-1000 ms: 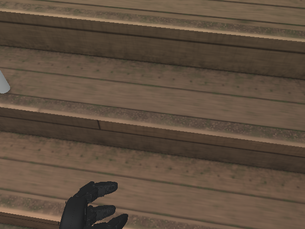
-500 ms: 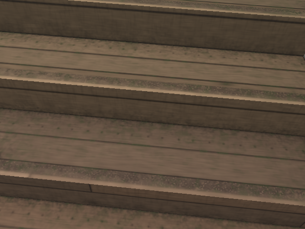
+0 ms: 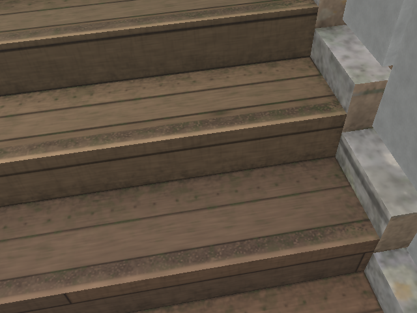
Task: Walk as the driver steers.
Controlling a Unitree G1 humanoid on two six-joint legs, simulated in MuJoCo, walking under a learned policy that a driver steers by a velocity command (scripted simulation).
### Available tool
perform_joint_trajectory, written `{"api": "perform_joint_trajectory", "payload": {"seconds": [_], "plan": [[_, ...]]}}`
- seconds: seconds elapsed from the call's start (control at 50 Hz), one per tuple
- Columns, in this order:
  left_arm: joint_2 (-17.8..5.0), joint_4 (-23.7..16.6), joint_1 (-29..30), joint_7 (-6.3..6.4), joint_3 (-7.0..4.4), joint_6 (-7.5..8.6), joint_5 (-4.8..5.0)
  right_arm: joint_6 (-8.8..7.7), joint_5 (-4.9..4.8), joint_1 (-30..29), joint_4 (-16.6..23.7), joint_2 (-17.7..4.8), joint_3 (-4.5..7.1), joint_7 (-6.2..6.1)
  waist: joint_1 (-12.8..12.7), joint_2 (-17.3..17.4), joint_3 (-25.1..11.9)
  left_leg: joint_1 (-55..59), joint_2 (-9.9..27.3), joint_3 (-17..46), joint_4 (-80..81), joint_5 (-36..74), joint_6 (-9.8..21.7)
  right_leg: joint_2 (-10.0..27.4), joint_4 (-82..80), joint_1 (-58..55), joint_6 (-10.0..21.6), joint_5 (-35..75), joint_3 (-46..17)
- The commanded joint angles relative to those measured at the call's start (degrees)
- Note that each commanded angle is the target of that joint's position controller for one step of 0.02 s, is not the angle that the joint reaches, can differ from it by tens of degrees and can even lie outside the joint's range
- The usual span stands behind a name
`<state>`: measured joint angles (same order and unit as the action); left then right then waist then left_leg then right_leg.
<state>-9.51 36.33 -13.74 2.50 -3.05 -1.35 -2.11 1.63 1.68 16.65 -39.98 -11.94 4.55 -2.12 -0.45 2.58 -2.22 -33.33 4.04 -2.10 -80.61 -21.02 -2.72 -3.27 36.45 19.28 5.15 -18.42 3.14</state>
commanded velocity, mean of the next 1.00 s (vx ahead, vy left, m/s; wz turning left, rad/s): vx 0.42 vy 0.00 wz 0.22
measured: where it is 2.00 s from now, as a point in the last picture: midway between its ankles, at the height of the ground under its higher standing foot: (117, 90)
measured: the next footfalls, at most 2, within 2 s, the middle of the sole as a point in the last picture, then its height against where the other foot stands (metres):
left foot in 0.52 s outside the picture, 0.17 m higher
right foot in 1.06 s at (124, 237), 0.17 m higher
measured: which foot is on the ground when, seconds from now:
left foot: up 0.00-0.50, down 0.52-1.00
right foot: down 0.00-0.54, up 0.56-1.00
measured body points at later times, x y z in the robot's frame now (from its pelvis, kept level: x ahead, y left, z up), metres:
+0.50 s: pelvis +0.14 +0.10 +0.02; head +0.18 +0.11 +0.47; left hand +0.03 +0.32 -0.12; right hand +0.45 -0.02 -0.02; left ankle +0.27 +0.24 -0.53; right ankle +0.01 -0.08 -0.72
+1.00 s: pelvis +0.41 +0.25 +0.20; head +0.45 +0.29 +0.65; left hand +0.63 +0.43 +0.12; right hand +0.39 +0.02 +0.07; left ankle +0.28 +0.25 -0.54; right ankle +0.60 +0.24 -0.30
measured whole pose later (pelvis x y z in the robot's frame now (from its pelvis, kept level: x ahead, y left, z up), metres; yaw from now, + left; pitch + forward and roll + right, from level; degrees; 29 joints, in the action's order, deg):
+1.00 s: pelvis +0.41 +0.25 +0.20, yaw +16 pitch +4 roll -4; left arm -0.4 35.1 3.1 0.8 4.9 0.3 0.4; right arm -6.1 -1.2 29.4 -59.1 -6.7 0.2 -2.7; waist 3.3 0.3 0.6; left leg 2.4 -2.6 -3.5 -10.4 -12.9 6.2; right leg -2.3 94.5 72.8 9.5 -19.6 11.7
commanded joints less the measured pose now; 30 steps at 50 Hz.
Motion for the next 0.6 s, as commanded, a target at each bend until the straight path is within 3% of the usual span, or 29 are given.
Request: {"api": "perform_joint_trajectory", "payload": {"seconds": [0.02,0.06,0.08,0.1,0.12,0.16,0.18,0.22,0.24,0.26,0.28,0.3,0.32,0.34,0.36,0.4,0.42,0.44,0.46,0.48,0.5,0.52,0.54,0.56,0.58,0.6], "plan": [[-7.71,-0.8,-3.37,0.21,-1.79,2.07,0.46,-2.55,0.32,0.53,2.71,-2.91,0.56,2.04,-0.25,-4.09,2.59,-13.66,-1.67,1.42,-12.01,3.45,1.09,13.88,-21.58,-7.46,9.03,-11.63,-22.62],[-8.14,2.09,-8.26,0.44,-2.07,4.12,0.53,-2.88,-0.15,-0.32,2.08,-1.84,0.2,2.81,-1.17,-3.98,4.44,-18.92,-2.76,2.58,-9.77,4.72,2.47,14.73,-22.06,-13.41,8.54,-10.73,-22.65],[-10.12,3.83,-10.64,0.77,-2.73,4.81,0.13,-3.04,-0.09,-3.47,3.7,-0.21,-0.49,2.63,-1.59,-5.55,5.69,-23.76,-3.29,4.74,-13.27,3.17,3.49,16.33,-22.51,-15.1,9.89,-11.95,-23.96],[-8.71,4.39,-12.18,0.79,-2.42,5.55,0.19,-3.17,-0.46,-2.28,2.26,-1.34,-0.12,2.58,-2.73,-4.66,4.3,-25.79,-4.77,4.95,-15.47,3.86,4.03,17.09,-23.2,-18.0,9.78,-12.07,-23.31],[-9.12,5.58,-12.87,0.66,-2.61,6.25,-0.01,-3.31,-0.47,-3.01,2.76,-1.25,-0.2,2.56,-2.46,-5.61,4.37,-28.58,-4.92,6.26,-17.16,3.29,4.43,18.03,-23.74,-18.7,9.85,-13.16,-22.42],[-7.81,7.03,-13.4,0.28,-2.42,6.95,-0.29,-2.95,0.0,-5.57,3.61,-0.68,-0.23,2.54,-3.48,-8.2,3.51,-31.92,-6.07,7.44,-24.66,3.52,5.3,19.25,-24.96,-18.46,10.19,-15.17,-20.21],[-7.65,8.73,-15.14,-0.27,-2.37,7.39,-0.41,-2.7,-0.31,-9.07,5.23,1.05,-0.75,1.96,-3.77,-9.97,5.31,-37.83,-6.3,7.65,-34.37,0.25,6.37,21.78,-26.99,-18.57,11.48,-18.3,-21.11],[-7.22,9.68,-14.62,-0.03,-2.06,9.01,-0.46,-2.46,0.23,-10.75,6.99,1.38,-1.31,1.09,-1.94,-5.44,6.91,-44.14,-5.15,11.28,-37.33,-0.79,6.94,23.32,-27.41,-18.36,9.34,-19.99,-19.25],[-7.08,11.07,-14.38,0.07,-1.8,9.49,-1.13,-2.41,-0.03,-15.67,9.37,2.2,-1.79,0.46,-2.95,-5.53,8.74,-48.7,-5.44,10.66,-40.81,-1.68,6.8,24.37,-28.2,-18.58,8.36,-17.87,-16.68],[-7.33,11.96,-14.05,0.46,-1.51,9.66,-1.15,-2.31,-0.23,-17.94,10.95,2.59,-2.12,0.39,-2.23,-5.21,8.92,-50.57,-4.95,11.95,-41.11,-3.59,7.13,24.66,-29.01,-18.48,7.55,-18.11,-14.73],[-7.27,13.27,-15.41,-0.1,-1.15,9.98,-1.08,-1.7,-0.4,-18.26,11.29,4.4,-2.73,-0.09,-2.31,-7.35,7.26,-53.7,-5.52,11.96,-48.7,-5.39,8.31,25.84,-29.41,-19.96,7.27,-18.0,-13.85],[-8.35,13.91,-14.32,-0.91,-1.25,10.66,-0.73,-1.35,-0.57,-19.07,12.53,3.82,-2.73,-0.64,-0.82,-5.82,9.11,-54.98,-4.49,11.94,-47.56,-7.58,8.61,26.29,-31.35,-18.21,6.44,-18.07,-11.42],[-7.92,14.78,-12.93,-1.36,-0.99,11.03,-0.49,-0.93,-0.78,-20.75,13.87,4.07,-3.16,-0.62,0.12,-5.31,10.16,-53.92,-4.05,11.26,-44.54,-7.78,8.67,25.35,-32.57,-15.26,5.55,-17.84,-8.5],[-8.3,15.45,-12.4,-1.56,-0.87,11.58,-0.23,-0.48,-0.39,-21.25,14.51,3.9,-3.17,-0.48,0.9,-4.21,11.2,-51.84,-3.75,9.9,-42.41,-6.32,8.54,24.84,-33.95,-11.85,5.24,-16.68,-6.17],[-8.47,16.51,-11.72,-1.69,-0.74,11.15,0.62,-0.43,-0.07,-21.9,16.03,4.63,-4.06,0.0,2.2,-3.16,11.11,-47.95,-1.73,7.47,-32.67,-4.62,8.57,21.61,-34.53,-8.15,3.62,-15.34,-2.07],[-10.02,18.72,-14.03,-0.82,-0.79,10.96,0.4,0.43,0.12,-23.44,18.31,4.37,-4.17,0.71,1.4,-4.44,9.91,-45.84,0.36,3.52,-28.88,-2.07,8.97,21.52,-38.99,-10.51,4.98,-14.29,-1.13],[-11.94,18.76,-14.49,-0.3,-0.93,10.85,1.54,0.88,-0.06,-21.18,18.45,5.21,-5.08,2.14,1.87,-6.05,7.03,-38.45,3.81,-1.07,-19.39,-1.77,11.33,22.26,-44.73,-12.39,6.56,-6.6,0.87],[-12.69,18.35,-14.92,-0.04,-1.43,10.47,1.59,0.97,-0.58,-21.4,17.05,4.05,-4.35,2.99,0.32,-4.99,7.57,-34.22,4.13,-3.27,-11.56,-4.85,12.14,20.63,-44.15,-14.85,6.76,0.75,3.69],[-10.86,17.09,-13.85,0.68,-0.87,9.66,1.88,0.62,-0.69,-20.35,15.84,5.39,-4.58,4.06,-0.33,-4.67,6.15,-25.8,3.28,-8.42,-4.25,-8.76,14.41,20.72,-42.79,-16.4,5.8,16.69,7.47],[-12.15,16.71,-12.55,0.86,-0.95,8.34,3.45,0.4,-1.11,-17.49,14.61,7.19,-5.23,3.69,1.91,-7.47,0.4,-7.84,-2.4,-12.48,3.0,-12.98,14.76,18.5,-34.13,-12.5,6.61,58.49,10.7],[-15.96,15.91,-14.7,0.74,-1.66,7.94,3.29,0.6,-1.46,-9.87,12.32,5.15,-3.91,3.1,4.89,-12.12,-6.56,2.31,-7.8,-14.32,3.96,-12.26,14.77,21.45,-21.35,-16.63,6.03,89.81,9.33],[-19.47,14.33,-11.91,-0.68,-2.54,7.58,4.1,0.3,-1.79,0.81,9.39,1.42,-2.38,2.86,9.75,-14.89,-13.7,13.41,-11.21,-11.26,14.22,-9.2,15.47,20.54,-6.55,-18.22,3.85,94.17,10.1],[-20.09,10.54,-9.32,-2.35,-3.07,8.38,4.84,0.02,-1.96,6.59,7.15,-4.92,0.09,2.78,12.93,-14.81,-18.22,25.72,-10.39,4.25,24.76,-7.9,16.34,17.73,10.88,-7.5,1.48,76.21,7.56],[-12.03,2.92,-2.63,-5.29,-1.53,9.13,2.94,-0.09,-1.0,8.3,4.52,-15.15,2.86,1.91,10.52,12.67,-19.13,33.78,2.31,41.58,49.12,-27.13,19.15,4.38,34.21,17.27,-3.05,16.21,3.05],[-7.9,2.9,-5.14,-6.74,-1.23,9.71,-0.85,0.68,-1.73,2.71,5.15,-16.31,3.83,0.88,6.45,10.43,-23.02,31.11,6.47,58.11,63.04,-41.07,15.89,3.64,54.21,20.57,-2.9,8.84,-11.49],[-4.11,1.27,-4.33,-6.41,-0.85,9.29,-1.11,0.36,-0.8,-1.93,4.01,-14.42,3.09,0.84,2.86,7.42,-17.28,23.79,7.26,58.16,66.29,-39.63,13.59,4.36,66.32,23.72,-3.48,12.04,-12.56]]}}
